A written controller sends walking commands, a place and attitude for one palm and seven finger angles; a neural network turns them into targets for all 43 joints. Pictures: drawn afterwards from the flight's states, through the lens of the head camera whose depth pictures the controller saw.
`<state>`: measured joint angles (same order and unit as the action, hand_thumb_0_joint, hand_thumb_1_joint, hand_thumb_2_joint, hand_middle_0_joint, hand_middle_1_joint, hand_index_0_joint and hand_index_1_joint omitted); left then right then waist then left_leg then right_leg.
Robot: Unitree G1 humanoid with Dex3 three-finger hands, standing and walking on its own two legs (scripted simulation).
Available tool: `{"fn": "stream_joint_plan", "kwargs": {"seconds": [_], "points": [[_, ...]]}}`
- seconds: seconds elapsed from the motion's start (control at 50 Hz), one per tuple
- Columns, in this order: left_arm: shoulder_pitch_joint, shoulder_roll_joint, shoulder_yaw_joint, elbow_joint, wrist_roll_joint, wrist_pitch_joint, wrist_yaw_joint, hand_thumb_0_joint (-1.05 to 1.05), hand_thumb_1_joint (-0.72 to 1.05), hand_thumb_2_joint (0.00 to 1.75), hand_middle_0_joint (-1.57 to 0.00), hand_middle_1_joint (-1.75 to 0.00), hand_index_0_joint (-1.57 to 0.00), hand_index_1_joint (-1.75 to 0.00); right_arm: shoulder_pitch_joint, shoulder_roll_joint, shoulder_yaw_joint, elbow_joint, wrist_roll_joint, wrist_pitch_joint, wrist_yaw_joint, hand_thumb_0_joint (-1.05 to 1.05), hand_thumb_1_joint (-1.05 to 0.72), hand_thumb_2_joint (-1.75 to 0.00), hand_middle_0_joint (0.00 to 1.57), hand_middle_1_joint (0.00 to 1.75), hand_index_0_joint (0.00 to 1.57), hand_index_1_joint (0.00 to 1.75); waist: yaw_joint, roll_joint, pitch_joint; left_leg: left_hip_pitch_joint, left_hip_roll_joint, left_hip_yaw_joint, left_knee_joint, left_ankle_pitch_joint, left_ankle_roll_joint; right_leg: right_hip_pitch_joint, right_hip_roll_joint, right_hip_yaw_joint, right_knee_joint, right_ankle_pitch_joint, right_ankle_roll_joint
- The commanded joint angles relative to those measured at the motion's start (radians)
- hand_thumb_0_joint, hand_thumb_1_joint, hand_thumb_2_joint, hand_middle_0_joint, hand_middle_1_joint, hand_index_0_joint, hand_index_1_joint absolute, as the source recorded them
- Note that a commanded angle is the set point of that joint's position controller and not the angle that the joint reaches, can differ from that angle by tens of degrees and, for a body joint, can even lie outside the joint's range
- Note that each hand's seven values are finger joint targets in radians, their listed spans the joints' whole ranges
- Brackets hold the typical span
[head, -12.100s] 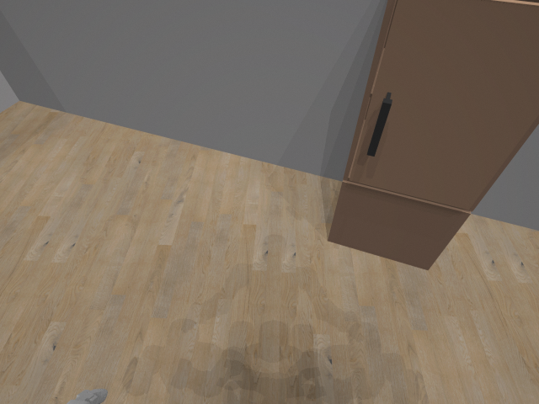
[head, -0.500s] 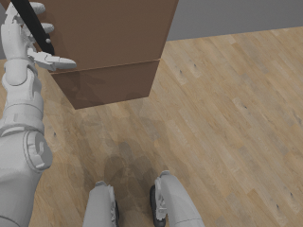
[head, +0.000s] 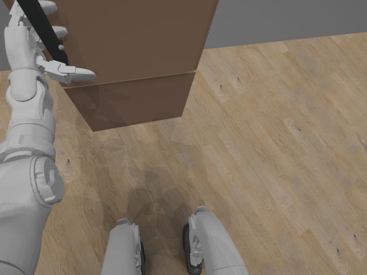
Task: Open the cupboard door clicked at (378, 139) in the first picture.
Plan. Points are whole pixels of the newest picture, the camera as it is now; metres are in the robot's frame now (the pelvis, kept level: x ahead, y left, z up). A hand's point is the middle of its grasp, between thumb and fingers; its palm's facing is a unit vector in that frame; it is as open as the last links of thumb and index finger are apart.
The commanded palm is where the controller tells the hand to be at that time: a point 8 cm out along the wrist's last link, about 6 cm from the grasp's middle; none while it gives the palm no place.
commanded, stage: close the thumb around the handle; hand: left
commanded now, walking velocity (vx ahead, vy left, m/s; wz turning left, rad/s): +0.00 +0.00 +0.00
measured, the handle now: (44, 22) +0.61 +0.21 +0.05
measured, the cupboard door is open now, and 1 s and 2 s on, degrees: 0 3 42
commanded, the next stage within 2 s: pull the door open along its arc in 0.64 s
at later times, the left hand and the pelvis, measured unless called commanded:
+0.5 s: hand (61, 46) +0.56 +0.18 +0.04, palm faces +0.12 -0.99 -0.02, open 6.5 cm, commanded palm +0.54 +0.20 +0.04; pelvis +0.01 +0.00 +0.00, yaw +0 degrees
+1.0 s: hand (64, 52) +0.55 +0.18 +0.04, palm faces +0.11 -0.99 -0.01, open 5.7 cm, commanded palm +0.49 +0.21 +0.04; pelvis +0.01 +0.00 +0.01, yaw -1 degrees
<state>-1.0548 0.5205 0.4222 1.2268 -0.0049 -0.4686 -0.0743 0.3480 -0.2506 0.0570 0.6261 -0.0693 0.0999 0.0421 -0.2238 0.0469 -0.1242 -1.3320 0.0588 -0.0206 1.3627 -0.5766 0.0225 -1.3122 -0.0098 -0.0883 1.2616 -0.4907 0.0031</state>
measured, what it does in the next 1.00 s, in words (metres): stands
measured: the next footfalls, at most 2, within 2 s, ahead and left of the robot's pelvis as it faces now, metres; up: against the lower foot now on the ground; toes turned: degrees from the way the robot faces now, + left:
none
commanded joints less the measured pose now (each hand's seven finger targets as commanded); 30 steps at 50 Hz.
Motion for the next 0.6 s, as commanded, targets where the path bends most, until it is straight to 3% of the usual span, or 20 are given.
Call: {"fn": "stream_joint_plan", "kwargs": {"seconds": [0.0,0.06,0.1,0.16,0.24,0.26,0.3,0.36,0.38,0.42,0.48,0.5,0.54,0.58], "points": [[-0.441,0.199,-0.008,-0.207,0.001,-0.069,-0.012,0.0,-0.28,0.4,-0.32,-1.22,-0.32,-1.22,0.223,-0.198,-0.072,-0.025,-0.002,-0.003,-0.011,0.0,-0.9,-0.9,0.2,0.3,0.2,0.3,-0.033,0.172,-0.606,0.482,-0.023,-0.07,-0.143,0.463,-0.005,0.266,0.053,0.028,-0.118,0.296,-0.025],[-0.443,0.201,-0.003,-0.226,-0.006,-0.069,-0.012,0.0,-0.11,0.47,-0.33,-1.24,-0.33,-1.24,0.224,-0.199,-0.073,-0.025,-0.001,-0.003,-0.011,0.0,-0.9,-0.9,0.2,0.3,0.2,0.3,-0.033,0.161,-0.605,0.473,-0.024,-0.065,-0.143,0.456,-0.002,0.282,0.054,0.032,-0.125,0.301,-0.023],[-0.419,0.202,0.002,-0.233,-0.007,-0.074,-0.016,0.0,0.0,0.52,-0.34,-1.25,-0.34,-1.25,0.221,-0.196,-0.074,-0.03,0.001,-0.004,-0.01,0.0,-0.9,-0.9,0.2,0.3,0.2,0.3,-0.019,0.188,-0.627,0.487,-0.025,-0.062,-0.14,0.479,-0.005,0.286,0.053,0.032,-0.118,0.319,-0.025],[-0.445,0.181,-0.024,-0.227,-0.005,-0.069,-0.015,0.0,0.17,0.59,-0.35,-1.27,-0.35,-1.27,0.216,-0.194,-0.072,-0.026,0.001,-0.003,-0.009,0.0,-0.9,-0.9,0.2,0.3,0.2,0.3,-0.035,0.178,-0.579,0.468,-0.024,-0.062,-0.146,0.442,-0.002,0.27,0.054,0.032,-0.128,0.288,-0.023],[-0.429,0.211,0.002,-0.224,-0.005,-0.07,-0.017,0.0,0.4,0.68,-0.36,-1.3,-0.36,-1.3,0.22,-0.198,-0.072,-0.028,0.002,-0.003,-0.013,0.0,-0.9,-0.9,0.2,0.3,0.2,0.3,-0.025,0.173,-0.595,0.465,-0.024,-0.062,-0.143,0.453,-0.003,0.282,0.053,0.033,-0.122,0.301,-0.024],[-0.435,0.175,-0.027,-0.231,-0.007,-0.07,-0.019,0.0,0.45,0.71,-0.37,-1.3,-0.37,-1.3,0.218,-0.193,-0.073,-0.027,0.002,-0.003,-0.011,0.0,-0.9,-0.9,0.2,0.3,0.2,0.3,-0.033,0.178,-0.595,0.48,-0.025,-0.062,-0.146,0.462,-0.003,0.28,0.054,0.032,-0.126,0.307,-0.023],[-0.415,0.165,-0.024,-0.243,-0.011,-0.077,-0.018,0.0,0.56,0.76,-0.38,-1.31,-0.38,-1.31,0.222,-0.195,-0.079,-0.026,0.001,-0.004,-0.008,0.0,-0.9,-0.9,0.2,0.3,0.2,0.3,-0.024,0.202,-0.633,0.523,-0.024,-0.066,-0.141,0.5,-0.008,0.263,0.053,0.029,-0.12,0.321,-0.026],[-0.422,0.178,-0.017,-0.203,-0.012,-0.064,-0.014,0.0,0.73,0.83,-0.39,-1.33,-0.39,-1.33,0.217,-0.196,-0.074,-0.021,0.003,-0.003,-0.009,0.0,-0.9,-0.9,0.2,0.3,0.2,0.3,-0.037,0.151,-0.562,0.454,-0.024,-0.059,-0.142,0.436,-0.001,0.271,0.055,0.031,-0.132,0.29,-0.021],[-0.445,0.198,-0.008,-0.212,-0.01,-0.07,-0.013,0.0,0.79,0.85,-0.39,-1.34,-0.39,-1.34,0.22,-0.2,-0.073,-0.019,0.001,-0.004,-0.013,0.0,-0.9,-0.9,0.2,0.3,0.2,0.3,-0.041,0.158,-0.569,0.457,-0.024,-0.063,-0.142,0.439,0.0,0.269,0.055,0.033,-0.126,0.292,-0.023],[-0.444,0.166,-0.038,-0.196,-0.003,-0.064,-0.017,0.0,0.9,0.9,-0.4,-1.35,-0.4,-1.35,0.215,-0.196,-0.073,-0.021,0.003,-0.004,-0.013,0.0,-0.9,-0.9,0.2,0.3,0.2,0.3,-0.043,0.169,-0.565,0.456,-0.025,-0.062,-0.142,0.429,-0.001,0.252,0.052,0.031,-0.127,0.278,-0.022],[-0.475,0.171,-0.033,-0.204,-0.002,-0.066,-0.013,0.0,0.9,0.9,-0.4,-1.35,-0.4,-1.35,0.226,-0.199,-0.073,-0.016,-0.002,-0.006,-0.015,0.0,-0.9,-0.9,0.2,0.3,0.2,0.3,-0.051,0.177,-0.583,0.485,-0.023,-0.072,-0.14,0.452,-0.002,0.232,0.053,0.026,-0.119,0.281,-0.024],[-0.452,0.178,-0.025,-0.197,0.0,-0.066,-0.014,0.0,0.9,0.9,-0.4,-1.35,-0.4,-1.35,0.227,-0.199,-0.075,-0.019,-0.001,-0.005,-0.014,0.0,-0.9,-0.9,0.2,0.3,0.2,0.3,-0.038,0.184,-0.595,0.493,-0.024,-0.074,-0.138,0.473,-0.006,0.236,0.052,0.025,-0.115,0.293,-0.026],[-0.459,0.178,-0.025,-0.225,-0.003,-0.067,-0.015,0.0,0.9,0.9,-0.4,-1.35,-0.4,-1.35,0.227,-0.198,-0.076,-0.019,-0.003,-0.004,-0.011,0.0,-0.9,-0.9,0.2,0.3,0.2,0.3,-0.036,0.202,-0.634,0.513,-0.024,-0.071,-0.13,0.501,-0.007,0.246,0.053,0.027,-0.113,0.316,-0.025],[-0.447,0.187,-0.015,-0.196,-0.006,-0.061,-0.015,0.0,0.9,0.9,-0.4,-1.35,-0.4,-1.35,0.233,-0.198,-0.072,-0.019,-0.003,-0.002,-0.011,0.0,-0.9,-0.9,0.2,0.3,0.2,0.3,-0.043,0.171,-0.603,0.487,-0.023,-0.071,-0.131,0.499,-0.004,0.258,0.055,0.026,-0.112,0.327,-0.026]]}}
